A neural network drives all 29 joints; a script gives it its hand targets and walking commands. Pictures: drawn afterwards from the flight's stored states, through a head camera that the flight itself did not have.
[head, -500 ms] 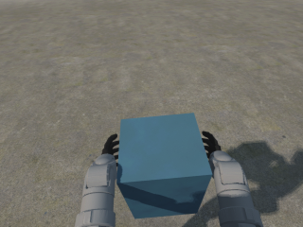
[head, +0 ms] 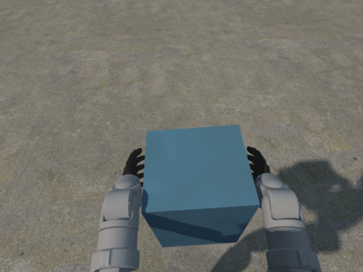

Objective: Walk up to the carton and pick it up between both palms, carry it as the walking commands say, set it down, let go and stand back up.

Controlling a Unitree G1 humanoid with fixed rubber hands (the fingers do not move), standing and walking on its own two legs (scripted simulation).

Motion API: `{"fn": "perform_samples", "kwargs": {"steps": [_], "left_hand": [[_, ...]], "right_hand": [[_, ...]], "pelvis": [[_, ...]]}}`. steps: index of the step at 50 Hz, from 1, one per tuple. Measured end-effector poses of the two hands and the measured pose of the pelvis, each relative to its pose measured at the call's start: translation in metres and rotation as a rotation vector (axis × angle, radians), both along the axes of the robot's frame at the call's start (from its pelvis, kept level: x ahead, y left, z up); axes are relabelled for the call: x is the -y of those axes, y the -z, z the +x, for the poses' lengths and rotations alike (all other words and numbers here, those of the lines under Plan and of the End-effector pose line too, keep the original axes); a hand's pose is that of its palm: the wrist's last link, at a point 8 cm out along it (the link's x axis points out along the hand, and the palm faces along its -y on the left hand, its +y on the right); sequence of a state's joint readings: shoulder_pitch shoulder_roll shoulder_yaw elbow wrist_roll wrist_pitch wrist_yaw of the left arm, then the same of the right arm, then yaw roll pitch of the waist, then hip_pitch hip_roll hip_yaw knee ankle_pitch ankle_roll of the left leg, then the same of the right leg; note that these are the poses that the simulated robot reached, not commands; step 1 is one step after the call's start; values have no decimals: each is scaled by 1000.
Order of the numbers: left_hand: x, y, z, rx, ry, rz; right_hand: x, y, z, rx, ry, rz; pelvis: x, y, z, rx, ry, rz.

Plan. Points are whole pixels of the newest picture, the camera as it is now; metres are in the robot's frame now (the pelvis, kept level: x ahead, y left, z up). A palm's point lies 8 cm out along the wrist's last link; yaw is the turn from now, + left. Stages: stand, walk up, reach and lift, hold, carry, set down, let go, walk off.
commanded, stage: carry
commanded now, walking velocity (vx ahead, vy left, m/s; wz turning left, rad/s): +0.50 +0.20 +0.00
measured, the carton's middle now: (196, 192) +0.29 -0.01 +0.00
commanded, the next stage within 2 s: none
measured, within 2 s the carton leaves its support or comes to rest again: neither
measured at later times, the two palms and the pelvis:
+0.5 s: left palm (109, 115) +0.50 +0.22 +0.08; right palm (211, 112) +0.51 -0.06 +0.07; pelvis +0.23 +0.07 -0.01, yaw +4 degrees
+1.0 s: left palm (93, 71) +0.83 +0.37 +0.03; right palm (164, 67) +0.84 +0.09 +0.03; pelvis +0.55 +0.21 -0.02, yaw +2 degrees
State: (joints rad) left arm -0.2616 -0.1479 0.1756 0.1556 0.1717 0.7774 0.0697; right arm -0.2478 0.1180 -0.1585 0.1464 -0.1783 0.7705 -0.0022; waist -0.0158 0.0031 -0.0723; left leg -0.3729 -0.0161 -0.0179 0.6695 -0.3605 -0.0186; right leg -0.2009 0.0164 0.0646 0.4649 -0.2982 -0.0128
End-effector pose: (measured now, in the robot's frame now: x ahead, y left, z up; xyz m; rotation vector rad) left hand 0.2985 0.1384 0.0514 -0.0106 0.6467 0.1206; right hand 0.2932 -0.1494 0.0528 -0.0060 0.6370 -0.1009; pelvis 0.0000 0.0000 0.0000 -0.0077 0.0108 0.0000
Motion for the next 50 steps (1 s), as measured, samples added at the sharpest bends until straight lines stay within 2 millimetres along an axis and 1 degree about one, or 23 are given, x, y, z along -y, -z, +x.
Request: {"fn": "perform_samples", "kwargs": {"steps": [2,4,9,12,15,18,21,22,24,27,30,33,35,38,40,42,44,45,47,50], "left_hand": [[-9,-4,8,3,-22,0],[-22,-8,18,-3,-45,3],[-63,-12,46,-30,-88,-13],[-79,-25,66,-46,-100,-7],[-85,-37,94,-40,-112,-28],[-85,-39,125,-32,-110,-45],[-82,-33,158,-34,-98,-38],[-82,-31,170,-34,-95,-32],[-83,-26,189,-59,-93,-10],[-94,-24,215,-99,-119,-1],[-107,-30,242,-99,-146,1],[-123,-39,277,-89,-160,14],[-134,-44,304,-82,-165,21],[-153,-47,352,-59,-161,17],[-167,-44,388,-41,-156,5],[-183,-34,427,-27,-146,-7],[-200,-18,465,-27,-133,-21],[-208,-8,481,-50,-131,-31],[-222,9,506,-126,-120,-36],[-236,25,532,-228,-123,-51]], "right_hand": [[-10,-2,11,3,-3,9],[-24,-4,25,-4,-1,27],[-66,-10,61,-32,-6,35],[-82,-19,82,-50,-19,33],[-88,-30,109,-45,-12,31],[-88,-36,139,-37,1,28],[-85,-32,171,-39,4,24],[-84,-28,182,-40,5,28],[-86,-19,203,-67,1,43],[-97,-14,235,-106,-26,49],[-111,-22,272,-105,-49,57],[-127,-30,313,-96,-58,75],[-139,-32,341,-90,-62,83],[-158,-32,385,-68,-58,82],[-171,-28,417,-50,-50,75],[-187,-20,451,-35,-39,66],[-204,-7,485,-34,-28,51],[-211,0,500,-56,-29,32],[-225,13,523,-129,-26,11],[-239,26,549,-233,-28,-8]], "pelvis": [[-7,0,8,-29,-17,0],[-17,0,21,-57,-28,-4],[-44,3,61,-93,-10,18],[-56,-3,87,-101,-3,-14],[-63,-7,112,-112,-11,-22],[-65,-4,142,-116,-32,-14],[-65,5,180,-105,-36,3],[-65,10,194,-99,-42,3],[-67,13,218,-98,-61,-12],[-70,10,249,-90,-85,-6],[-78,4,281,-81,-85,11],[-92,-3,316,-72,-71,26],[-104,-5,343,-66,-61,38],[-125,-1,388,-59,-65,49],[-140,7,420,-56,-73,51],[-158,19,455,-54,-68,52],[-177,34,490,-52,-60,56],[-185,36,504,-55,-66,72],[-197,32,524,-64,-70,50],[-208,17,549,-61,-42,25]]}}
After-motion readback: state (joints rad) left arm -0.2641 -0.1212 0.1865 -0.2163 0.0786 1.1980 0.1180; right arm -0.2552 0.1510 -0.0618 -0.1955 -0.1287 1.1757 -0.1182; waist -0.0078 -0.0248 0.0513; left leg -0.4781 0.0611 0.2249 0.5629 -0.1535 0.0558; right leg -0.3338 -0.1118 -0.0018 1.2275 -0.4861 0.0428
